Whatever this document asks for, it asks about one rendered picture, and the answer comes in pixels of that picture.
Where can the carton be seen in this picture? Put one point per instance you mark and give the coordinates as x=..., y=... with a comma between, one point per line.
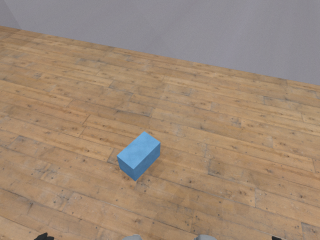
x=139, y=155

